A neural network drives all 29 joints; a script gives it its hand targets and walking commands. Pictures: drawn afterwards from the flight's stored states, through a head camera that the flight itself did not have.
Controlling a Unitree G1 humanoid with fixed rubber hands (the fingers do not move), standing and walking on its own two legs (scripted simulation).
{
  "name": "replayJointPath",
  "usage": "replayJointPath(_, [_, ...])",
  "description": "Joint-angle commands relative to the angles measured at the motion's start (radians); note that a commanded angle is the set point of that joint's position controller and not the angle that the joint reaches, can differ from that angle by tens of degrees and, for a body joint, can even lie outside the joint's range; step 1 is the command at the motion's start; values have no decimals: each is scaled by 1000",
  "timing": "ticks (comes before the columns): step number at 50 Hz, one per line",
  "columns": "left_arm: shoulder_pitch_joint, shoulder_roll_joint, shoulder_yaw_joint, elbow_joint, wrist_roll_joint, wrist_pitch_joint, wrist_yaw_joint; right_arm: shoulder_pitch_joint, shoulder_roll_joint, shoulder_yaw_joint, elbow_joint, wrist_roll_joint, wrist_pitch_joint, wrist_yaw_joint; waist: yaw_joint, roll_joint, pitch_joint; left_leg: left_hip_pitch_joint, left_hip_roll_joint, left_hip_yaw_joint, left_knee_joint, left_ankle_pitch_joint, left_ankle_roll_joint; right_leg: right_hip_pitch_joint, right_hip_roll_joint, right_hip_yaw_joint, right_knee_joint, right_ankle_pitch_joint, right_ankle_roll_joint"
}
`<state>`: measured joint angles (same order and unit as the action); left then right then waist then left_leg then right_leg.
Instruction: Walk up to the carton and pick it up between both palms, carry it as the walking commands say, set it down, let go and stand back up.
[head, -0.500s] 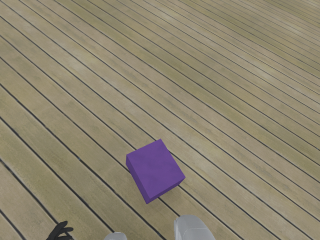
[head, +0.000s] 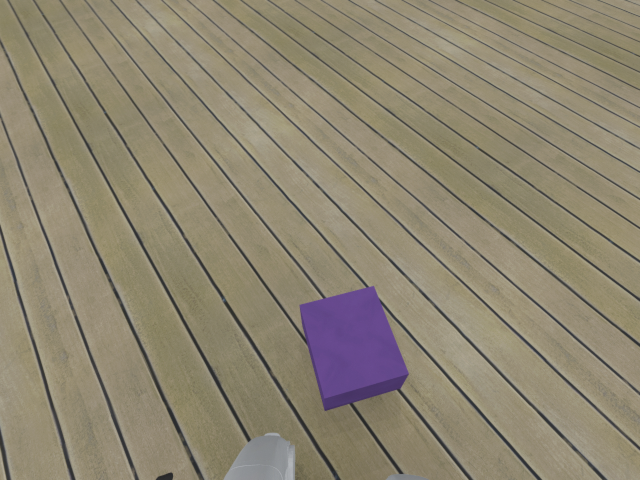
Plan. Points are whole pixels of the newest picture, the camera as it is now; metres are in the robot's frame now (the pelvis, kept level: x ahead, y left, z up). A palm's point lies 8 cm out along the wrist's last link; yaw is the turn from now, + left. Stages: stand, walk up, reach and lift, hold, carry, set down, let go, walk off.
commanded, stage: walk up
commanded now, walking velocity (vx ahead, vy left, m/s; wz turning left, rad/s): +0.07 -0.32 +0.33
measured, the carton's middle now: (349, 346) +0.50 -0.08 -0.69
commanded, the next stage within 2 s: none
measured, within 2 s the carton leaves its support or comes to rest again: neither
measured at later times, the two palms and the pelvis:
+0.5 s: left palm out of the picture +0.11 +0.13 -0.13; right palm out of the picture +0.07 -0.41 -0.11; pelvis +0.03 -0.13 +0.00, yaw +5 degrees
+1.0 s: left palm out of the picture +0.07 +0.06 -0.14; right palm (622, 462) +0.13 -0.38 -0.12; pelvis +0.07 -0.16 +0.01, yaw +6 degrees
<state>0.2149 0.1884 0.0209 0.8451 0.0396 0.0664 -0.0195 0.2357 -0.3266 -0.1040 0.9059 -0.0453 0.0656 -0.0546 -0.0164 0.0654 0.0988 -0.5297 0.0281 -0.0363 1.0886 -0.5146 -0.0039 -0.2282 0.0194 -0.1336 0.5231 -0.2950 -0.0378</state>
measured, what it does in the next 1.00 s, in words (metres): steps to the right: left foot, then right foot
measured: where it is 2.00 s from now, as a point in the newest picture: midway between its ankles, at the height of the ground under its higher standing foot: outside the picture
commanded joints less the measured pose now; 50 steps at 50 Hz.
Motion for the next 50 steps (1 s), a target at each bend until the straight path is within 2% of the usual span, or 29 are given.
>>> replayJointPath(1, [-2,165,40,-72,19,-18,19,-6,-47,7,-87,22,-2,11,22,-246,-35,29,-2,72,-57,-45,21,-17,-248,229,-248,237,-169])
replayJointPath(5, [50,170,37,-41,23,-13,17,26,-10,22,-107,37,-15,-4,1,-244,-99,178,-11,105,-326,-20,44,52,-259,241,-155,513,-175])
replayJointPath(7, [26,194,39,-41,2,-8,16,138,-41,12,-94,35,-30,-18,-72,-182,-143,441,13,90,-625,209,32,-60,-204,174,-60,432,-93])
replayJointPath(8, [19,178,33,-50,-9,-15,15,222,-112,-14,-77,25,-35,-24,-119,-45,-187,670,172,-121,-787,279,67,-240,-141,103,124,324,-27])
replayJointPath(9, [-7,128,27,-108,-3,-24,9,216,-252,-47,-99,8,-29,-31,-116,291,-134,763,580,-616,-838,653,240,-594,20,25,370,-222,80])
replayJointPath(10, [-77,209,56,-122,10,-6,15,198,-241,-40,-99,7,-31,-33,-102,200,-112,631,612,-599,-766,882,333,-548,-76,159,580,-282,104])
replayJointPath(12, [-34,226,69,-87,17,5,5,88,-144,-21,-109,25,-38,-27,-32,-4,-102,499,475,-350,-746,797,261,-482,-92,175,697,-150,105])
replayJointPath(14, [-9,208,70,-89,23,15,-19,55,-123,-19,-108,28,-50,-29,-8,65,-70,456,387,-208,-707,856,194,-474,-96,183,701,-67,110])
replayJointPath(17, [-25,161,65,-86,8,18,-29,69,-118,-16,-99,24,-62,-9,-18,153,-79,399,316,-112,-708,883,183,-420,-68,130,620,-29,125])
replayJointPath(20, [-63,120,50,-76,-3,14,-31,29,-131,-15,-100,11,-71,10,-15,197,-49,311,278,-80,-745,692,157,-296,-71,104,373,-4,120])
replayJointPath(22, [-41,92,33,-43,-19,-5,-21,14,-111,2,-86,13,-76,33,-15,241,-84,268,184,-26,-757,566,119,-95,-40,63,173,27,111])
replayJointPath(23, [6,101,34,-12,-28,-22,-12,-5,-106,7,-68,20,-66,45,18,233,-110,265,124,16,-728,432,107,16,-13,10,74,56,109])
replayJointPath(24, [79,114,42,34,-21,-28,-2,-38,-109,4,-63,10,-64,48,49,182,-113,247,127,34,-670,406,80,120,22,-54,-30,103,112])
replayJointPath(25, [112,144,54,61,-12,-39,8,-12,-72,13,-54,10,-66,49,61,91,-101,193,70,89,-566,324,55,208,-5,-9,-93,124,113])
replayJointPath(26, [157,190,60,74,-9,-58,11,51,9,37,-40,10,-63,48,73,-65,-130,121,25,103,-468,102,26,276,-153,111,-126,218,99])
replayJointPath(27, [187,265,68,56,10,-75,19,89,84,52,-61,16,-57,41,63,-327,-135,47,-21,89,-269,-156,-23,233,-412,420,-208,428,40])
replayJointPath(28, [198,333,82,63,-5,-77,28,96,40,43,-38,37,-38,27,84,-457,-173,75,-15,8,-159,-182,-15,172,-492,530,-268,353,-97])
replayJointPath(29, [116,335,92,51,-1,-77,40,20,-14,30,-58,38,-34,28,83,-423,-131,28,-19,-3,-68,-159,-17,151,-480,545,-275,291,-142])
replayJointPath(31, [6,293,85,36,-8,-64,51,12,-45,23,-41,36,-31,45,55,-313,-116,43,11,-12,19,-57,-28,86,-425,423,-255,126,-118])
replayJointPath(33, [-94,263,81,21,-2,-51,51,76,-31,30,-19,38,-30,66,10,-334,-114,174,22,13,-63,14,-37,-64,-356,321,-275,-34,-89])
replayJointPath(37, [-118,219,70,41,6,-41,41,108,36,66,-12,33,-27,69,2,-378,-69,314,6,47,-365,33,-19,-150,-326,281,-289,-125,-83])
replayJointPath(38, [-106,168,48,73,-9,-34,38,163,78,84,18,37,-45,66,-28,-381,-77,418,-8,78,-525,136,-19,-151,-249,214,-240,-88,-56])
replayJointPath(39, [-87,144,40,85,-5,-34,29,194,79,85,57,33,-50,54,-33,-257,-31,448,-37,99,-678,234,-14,-154,-239,214,-169,-18,-36])
replayJointPath(40, [-53,92,25,97,-17,-36,26,204,62,89,69,27,-63,48,-30,-113,-34,473,54,-36,-824,237,-8,-170,-185,174,-74,-56,-1])
replayJointPath(41, [-49,38,4,86,-39,-40,16,116,-6,79,64,26,-73,43,18,144,-4,374,214,-233,-946,200,15,-149,-81,71,-6,-46,64])
replayJointPath(42, [-67,65,4,97,-50,-37,26,32,-13,86,51,22,-77,45,27,174,52,241,228,-251,-953,228,57,-30,-77,108,-15,-44,73])
replayJointPath(43, [-48,78,4,122,-45,-40,27,-8,9,92,60,31,-79,42,53,104,57,226,184,-190,-926,300,58,47,-81,109,-56,22,69])
replayJointPath(46, [12,99,2,195,-34,-64,29,-9,18,84,91,48,-87,27,51,47,-19,367,95,-47,-842,496,31,99,-123,112,-123,186,54])
replayJointPath(50, [36,67,-8,240,-33,-73,42,46,71,80,139,48,-84,21,26,-41,-54,441,68,9,-780,614,27,85,-157,131,-133,314,49])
